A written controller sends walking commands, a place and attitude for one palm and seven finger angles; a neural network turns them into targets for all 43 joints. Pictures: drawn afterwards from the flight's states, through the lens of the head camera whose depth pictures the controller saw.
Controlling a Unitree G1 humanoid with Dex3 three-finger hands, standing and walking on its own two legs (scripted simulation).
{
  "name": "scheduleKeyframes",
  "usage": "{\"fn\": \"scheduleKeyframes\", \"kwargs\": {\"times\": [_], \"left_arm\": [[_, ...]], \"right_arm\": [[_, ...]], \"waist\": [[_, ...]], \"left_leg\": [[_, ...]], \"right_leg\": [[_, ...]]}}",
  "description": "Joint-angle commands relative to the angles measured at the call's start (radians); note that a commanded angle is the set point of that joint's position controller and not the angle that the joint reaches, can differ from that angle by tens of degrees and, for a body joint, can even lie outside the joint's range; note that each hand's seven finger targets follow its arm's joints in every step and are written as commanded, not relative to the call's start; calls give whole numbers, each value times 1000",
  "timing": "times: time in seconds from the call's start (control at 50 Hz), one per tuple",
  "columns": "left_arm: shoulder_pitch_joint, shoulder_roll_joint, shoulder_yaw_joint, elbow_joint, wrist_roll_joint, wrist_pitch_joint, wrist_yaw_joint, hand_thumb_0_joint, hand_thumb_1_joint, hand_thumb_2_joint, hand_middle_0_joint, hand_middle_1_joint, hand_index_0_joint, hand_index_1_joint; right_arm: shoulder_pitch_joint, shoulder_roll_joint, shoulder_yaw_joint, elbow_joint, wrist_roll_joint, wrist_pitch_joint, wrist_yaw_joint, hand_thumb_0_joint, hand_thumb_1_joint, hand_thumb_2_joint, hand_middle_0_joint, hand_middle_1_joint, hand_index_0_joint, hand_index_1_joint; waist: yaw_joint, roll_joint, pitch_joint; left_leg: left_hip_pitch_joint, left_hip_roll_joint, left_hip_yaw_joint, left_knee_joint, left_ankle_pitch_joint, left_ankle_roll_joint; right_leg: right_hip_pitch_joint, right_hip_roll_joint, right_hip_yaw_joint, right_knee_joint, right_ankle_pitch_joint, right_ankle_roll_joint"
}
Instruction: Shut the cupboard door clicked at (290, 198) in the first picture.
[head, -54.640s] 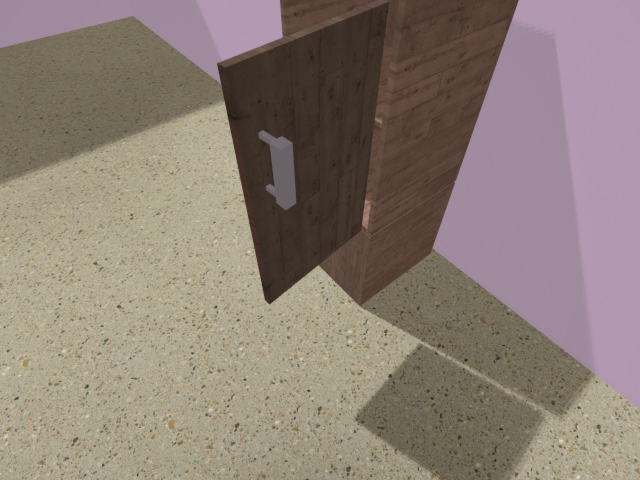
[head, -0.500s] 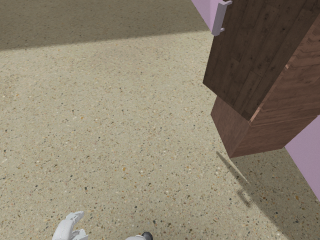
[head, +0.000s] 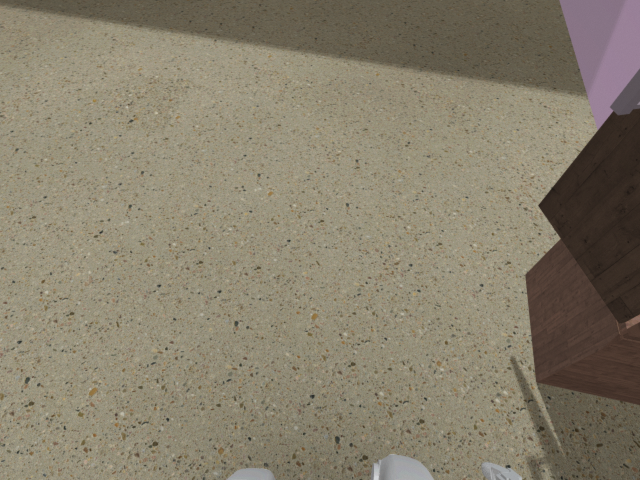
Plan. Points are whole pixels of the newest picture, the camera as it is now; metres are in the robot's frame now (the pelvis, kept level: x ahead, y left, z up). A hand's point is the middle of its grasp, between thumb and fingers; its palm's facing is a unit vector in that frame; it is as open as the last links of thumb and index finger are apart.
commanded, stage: walk to a spot facing it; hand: left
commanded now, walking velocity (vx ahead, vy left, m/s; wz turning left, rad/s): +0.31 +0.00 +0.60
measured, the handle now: out of the picture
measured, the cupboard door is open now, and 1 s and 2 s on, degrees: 25 25 25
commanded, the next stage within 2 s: turn to face it in 0.88 s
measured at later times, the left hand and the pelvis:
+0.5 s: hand out of the picture +0.10 +0.16 -0.15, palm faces +0.37 -0.91 -0.21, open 7.4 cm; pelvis +0.15 -0.02 +0.02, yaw +21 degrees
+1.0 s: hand (136, 318) +0.34 +0.32 -0.13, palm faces +0.50 -0.84 -0.22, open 7.4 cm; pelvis +0.33 +0.09 +0.01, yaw +31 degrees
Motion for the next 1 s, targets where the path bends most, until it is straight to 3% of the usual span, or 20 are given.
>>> {"fn": "scheduleKeyframes", "kwargs": {"times": [0.0, 0.1, 0.14, 0.16, 0.18, 0.2, 0.22, 0.24, 0.26, 0.3, 0.36, 0.42, 0.52, 0.58, 0.6, 0.62, 0.64, 0.68, 0.74, 0.98], "left_arm": [[-83, 74, 16, -135, -4, -51, -25, 0, 900, 900, -200, -300, -200, -300], [-57, 65, 16, -138, -1, -64, -34, 0, 900, 900, -200, -300, -200, -300], [52, 81, 26, -111, 1, -77, -34, 0, 900, 900, -200, -300, -200, -300], [152, 128, 42, -84, 5, -87, -26, 0, 900, 900, -200, -300, -200, -300], [249, 221, 62, -72, 20, -100, -9, 0, 900, 900, -200, -300, -200, -300], [244, 242, 54, -78, 4, -89, -3, 0, 900, 900, -200, -300, -200, -300], [180, 219, 53, -94, 4, -97, 5, 0, 900, 900, -200, -300, -200, -300], [99, 172, 47, -103, 5, -99, 13, 0, 900, 900, -200, -300, -200, -300], [38, 118, 30, -109, 5, -108, 12, 0, 900, 900, -200, -300, -200, -300], [37, 71, 18, -92, 1, -128, 7, 0, 900, 900, -200, -300, -200, -300], [111, 63, 17, -45, 2, -139, 10, 0, 900, 900, -200, -300, -200, -300], [153, 69, 15, -17, 1, -140, 11, 0, 900, 900, -200, -300, -200, -300], [162, 110, 23, 0, 1, -136, 10, 0, 900, 900, -200, -300, -200, -300], [116, 143, 31, -13, -9, -128, 2, 0, 900, 900, -200, -300, -200, -300], [136, 101, 30, -39, -15, -123, -13, 0, 900, 900, -200, -300, -200, -300], [78, 59, 12, -104, -19, -119, -23, 0, 900, 900, -200, -300, -200, -300], [-30, 79, 8, -153, -14, -117, -13, 0, 900, 900, -200, -300, -200, -300], [-26, 38, 11, -110, -7, -111, -11, 0, 900, 900, -200, -300, -200, -300], [74, 13, 13, -41, 9, -87, -25, 0, 900, 900, -200, -300, -200, -300], [-105, -6, -10, -92, -1, -86, -27, 0, 900, 900, -200, -300, -200, -300]], "right_arm": [[77, -219, -53, -31, -3, -21, -17, 0, -900, -900, 200, 300, 200, 300], [59, -217, -62, -25, -5, -19, -11, 0, -900, -900, 200, 300, 200, 300], [26, -200, -62, -29, 1, -17, -8, 0, -900, -900, 200, 300, 200, 300], [6, -159, -56, -38, 9, -20, -8, 0, -900, -900, 200, 300, 200, 300], [23, -78, -39, -61, 20, -28, -4, 0, -900, -900, 200, 300, 200, 300], [0, -86, -43, -83, 7, -28, 0, 0, -900, -900, 200, 300, 200, 300], [13, -107, -51, -76, -1, -25, 4, 0, -900, -900, 200, 300, 200, 300], [32, -105, -56, -57, -3, -22, 8, 0, -900, -900, 200, 300, 200, 300], [20, -95, -51, -38, -5, -16, 19, 0, -900, -900, 200, 300, 200, 300], [42, -51, -40, -13, 1, -11, 34, 0, -900, -900, 200, 300, 200, 300], [5, -24, -31, -20, 5, -7, 43, 0, -900, -900, 200, 300, 200, 300], [-59, -5, -18, -43, 6, -7, 53, 0, -900, -900, 200, 300, 200, 300], [-109, -25, -13, -74, 4, -25, 61, 0, -900, -900, 200, 300, 200, 300], [172, -110, -38, -7, -6, -39, 42, 0, -900, -900, 200, 300, 200, 300], [301, -236, -70, 15, -16, -43, 24, 0, -900, -900, 200, 300, 200, 300], [372, -330, -92, 32, -9, -44, 8, 0, -900, -900, 200, 300, 200, 300], [372, -337, -86, 34, 3, -42, -1, 0, -900, -900, 200, 300, 200, 300], [199, -233, -60, -7, 3, -57, -16, 0, -900, -900, 200, 300, 200, 300], [103, -141, -29, -2, 2, -78, -21, 0, -900, -900, 200, 300, 200, 300], [199, -96, -27, 103, 4, -73, -26, 0, -900, -900, 200, 300, 200, 300]], "waist": [[-49, 193, -109], [-21, 198, -82], [38, 147, -97], [89, 33, -128], [136, -264, -185], [124, -292, -146], [74, -278, -96], [28, -214, -62], [-1, -122, -36], [-20, -99, -69], [-4, -117, -78], [12, -117, -59], [11, -115, -64], [-133, -47, -230], [-185, 177, -350], [-201, 304, -382], [-196, 112, -323], [-116, 166, -194], [-25, 156, -140], [-28, 117, -70]], "left_leg": [[121, 224, -306, -340, -56, 153], [-4, 186, -316, -326, -164, 148], [-136, 140, -292, -223, -207, 119], [-295, 62, -236, -72, -251, 82], [-459, -70, -69, 273, -299, 18], [-499, -57, -76, 519, -328, 6], [-506, -2, -118, 663, -228, 7], [-505, 49, -121, 715, -141, 2], [-461, 82, -99, 704, -40, -13], [-401, 86, -40, 631, 55, -32], [-419, 90, 23, 492, 56, -36], [-409, 88, 69, 353, 83, -24], [-263, 56, 135, 113, 38, 25], [203, -25, 173, -42, 89, 70], [471, 179, -157, -87, 81, 157], [591, 416, -562, -233, 170, 270], [481, 470, -604, -279, 109, 280], [233, 376, -435, -333, -64, 217], [67, 257, -245, -365, 29, 165], [127, 217, -138, -320, 319, 170]], "right_leg": [[-134, 10, 29, -90, 101, 5], [71, 74, -26, -368, 163, 8], [300, 107, -41, -510, 216, 6], [500, 40, 44, -627, 135, -7], [633, -244, 391, -813, -167, -92], [522, -371, 595, -941, -315, -157], [392, -393, 674, -985, -435, -181], [329, -390, 586, -980, -420, -182], [260, -329, 384, -955, -233, -158], [301, -233, 93, -888, 179, -131], [417, -227, -51, -842, 523, -137], [464, -234, -127, -827, 635, -128], [501, -281, -183, -739, 787, -125], [348, -228, -268, -331, 823, -79], [78, -128, -262, -20, 425, -30], [-215, 11, -142, 239, -111, -6], [-268, -7, -13, 320, -88, -27], [-269, -67, 49, 280, 56, -29], [-135, -59, 40, 116, 179, -18], [46, 42, -11, -451, 341, -22]]}}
